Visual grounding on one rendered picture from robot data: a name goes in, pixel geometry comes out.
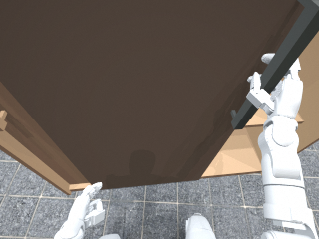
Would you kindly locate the robot right thigh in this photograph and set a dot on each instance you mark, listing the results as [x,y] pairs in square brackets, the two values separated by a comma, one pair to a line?
[197,227]

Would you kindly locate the right robot hand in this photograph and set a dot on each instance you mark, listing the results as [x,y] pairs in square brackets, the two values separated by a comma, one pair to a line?
[287,95]

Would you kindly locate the robot left forearm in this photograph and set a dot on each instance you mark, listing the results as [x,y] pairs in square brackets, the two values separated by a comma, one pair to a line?
[72,229]

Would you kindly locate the robot right forearm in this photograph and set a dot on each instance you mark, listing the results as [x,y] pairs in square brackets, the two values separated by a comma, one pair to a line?
[282,177]

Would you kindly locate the left robot hand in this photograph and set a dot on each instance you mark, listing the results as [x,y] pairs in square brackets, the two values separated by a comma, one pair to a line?
[90,213]

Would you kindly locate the wardrobe door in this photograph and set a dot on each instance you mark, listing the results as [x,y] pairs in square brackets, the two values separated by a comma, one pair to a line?
[24,129]
[138,92]

